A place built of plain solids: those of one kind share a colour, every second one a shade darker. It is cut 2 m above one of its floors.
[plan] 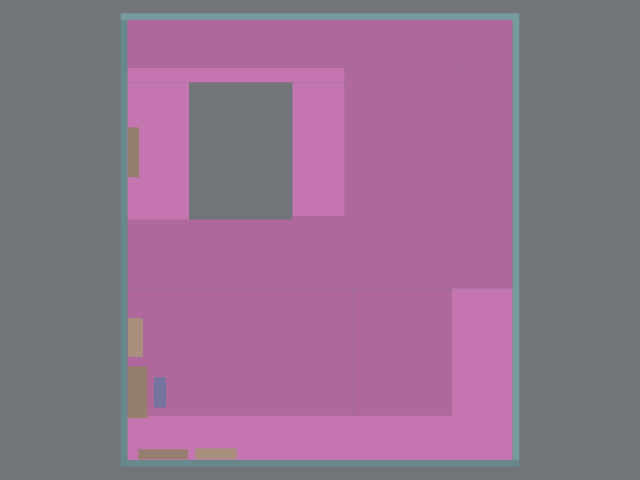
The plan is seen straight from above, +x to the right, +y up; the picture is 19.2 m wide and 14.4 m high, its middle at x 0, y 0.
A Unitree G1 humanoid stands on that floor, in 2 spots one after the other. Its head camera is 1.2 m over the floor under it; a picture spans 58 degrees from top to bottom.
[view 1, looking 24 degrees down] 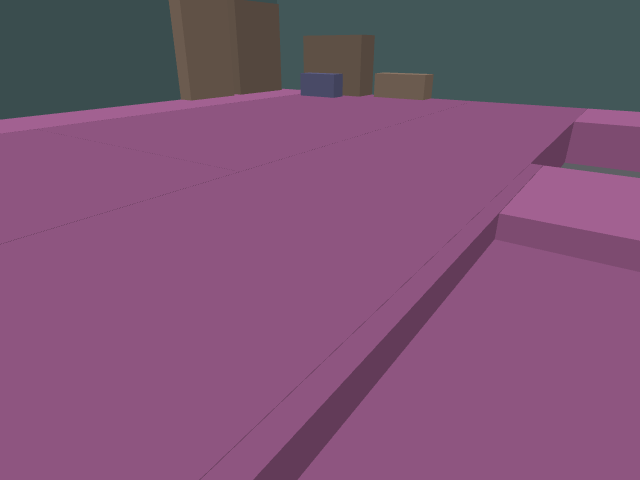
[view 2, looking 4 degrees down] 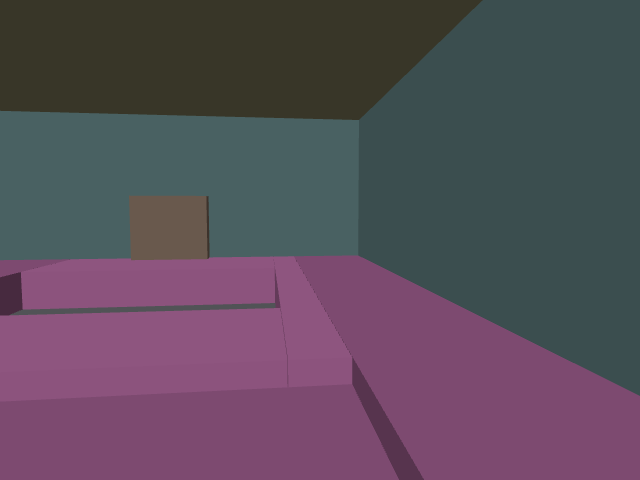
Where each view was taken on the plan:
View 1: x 3.64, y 1.30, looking -145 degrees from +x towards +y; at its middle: floor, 2.49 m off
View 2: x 3.60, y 4.60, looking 173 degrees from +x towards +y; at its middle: wall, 9.48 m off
